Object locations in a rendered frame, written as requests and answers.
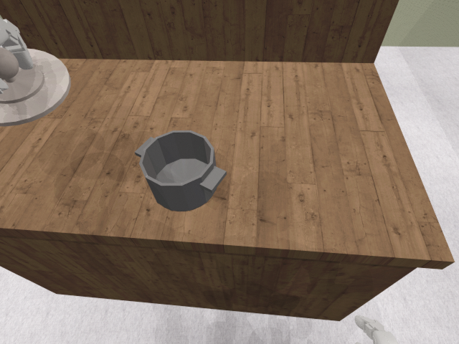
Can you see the table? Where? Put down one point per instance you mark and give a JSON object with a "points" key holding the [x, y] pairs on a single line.
{"points": [[322, 207]]}

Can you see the right robot hand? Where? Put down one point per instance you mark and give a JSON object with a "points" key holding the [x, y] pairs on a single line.
{"points": [[375, 330]]}

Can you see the left robot hand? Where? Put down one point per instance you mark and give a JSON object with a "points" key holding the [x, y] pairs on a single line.
{"points": [[11, 40]]}

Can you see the pot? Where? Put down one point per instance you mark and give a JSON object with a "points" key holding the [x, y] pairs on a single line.
{"points": [[180, 169]]}

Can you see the lid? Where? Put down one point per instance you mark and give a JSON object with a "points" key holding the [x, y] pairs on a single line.
{"points": [[34, 93]]}

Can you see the knob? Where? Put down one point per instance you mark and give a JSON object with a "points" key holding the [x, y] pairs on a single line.
{"points": [[9, 65]]}

